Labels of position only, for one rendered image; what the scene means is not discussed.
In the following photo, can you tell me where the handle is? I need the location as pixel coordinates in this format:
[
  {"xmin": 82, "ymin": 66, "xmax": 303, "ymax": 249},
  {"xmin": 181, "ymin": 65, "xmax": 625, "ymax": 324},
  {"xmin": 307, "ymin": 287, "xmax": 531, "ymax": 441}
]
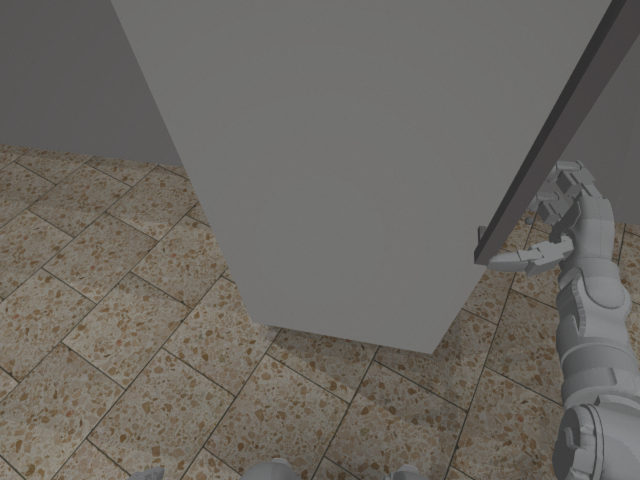
[{"xmin": 474, "ymin": 0, "xmax": 640, "ymax": 266}]

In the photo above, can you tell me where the robot right upper arm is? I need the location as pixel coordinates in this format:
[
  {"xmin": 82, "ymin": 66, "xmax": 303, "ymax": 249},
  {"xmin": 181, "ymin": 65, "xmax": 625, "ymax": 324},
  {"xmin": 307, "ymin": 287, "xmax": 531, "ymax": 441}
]
[{"xmin": 552, "ymin": 404, "xmax": 640, "ymax": 480}]

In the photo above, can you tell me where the robot right forearm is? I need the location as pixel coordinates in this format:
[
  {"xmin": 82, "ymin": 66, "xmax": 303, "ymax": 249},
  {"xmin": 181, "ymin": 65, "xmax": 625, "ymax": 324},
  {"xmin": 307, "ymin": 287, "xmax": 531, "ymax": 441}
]
[{"xmin": 556, "ymin": 257, "xmax": 640, "ymax": 418}]

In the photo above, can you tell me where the fridge door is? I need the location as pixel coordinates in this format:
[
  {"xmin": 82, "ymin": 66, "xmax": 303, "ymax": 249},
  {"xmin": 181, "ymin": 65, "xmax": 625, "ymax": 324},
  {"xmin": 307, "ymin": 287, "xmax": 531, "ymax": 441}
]
[{"xmin": 111, "ymin": 0, "xmax": 612, "ymax": 354}]

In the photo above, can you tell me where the left robot shin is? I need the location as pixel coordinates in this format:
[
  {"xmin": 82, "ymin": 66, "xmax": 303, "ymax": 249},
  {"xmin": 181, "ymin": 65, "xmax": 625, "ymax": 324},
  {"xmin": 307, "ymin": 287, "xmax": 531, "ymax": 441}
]
[{"xmin": 271, "ymin": 458, "xmax": 291, "ymax": 468}]

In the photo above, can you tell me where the robot shin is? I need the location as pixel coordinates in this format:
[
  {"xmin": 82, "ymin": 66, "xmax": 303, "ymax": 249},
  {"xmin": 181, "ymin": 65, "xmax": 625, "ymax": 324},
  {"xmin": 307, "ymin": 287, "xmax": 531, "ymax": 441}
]
[
  {"xmin": 396, "ymin": 464, "xmax": 419, "ymax": 474},
  {"xmin": 271, "ymin": 458, "xmax": 291, "ymax": 468}
]

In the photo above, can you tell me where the right robot shin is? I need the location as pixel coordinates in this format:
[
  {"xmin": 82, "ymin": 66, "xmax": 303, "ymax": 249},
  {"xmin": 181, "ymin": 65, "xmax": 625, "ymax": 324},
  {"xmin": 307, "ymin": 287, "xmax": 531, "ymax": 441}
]
[{"xmin": 396, "ymin": 464, "xmax": 419, "ymax": 474}]

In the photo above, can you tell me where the right robot hand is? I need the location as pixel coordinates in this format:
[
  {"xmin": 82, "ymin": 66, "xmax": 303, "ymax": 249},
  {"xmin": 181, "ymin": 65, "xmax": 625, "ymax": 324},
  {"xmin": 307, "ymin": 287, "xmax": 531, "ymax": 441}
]
[{"xmin": 487, "ymin": 160, "xmax": 615, "ymax": 277}]

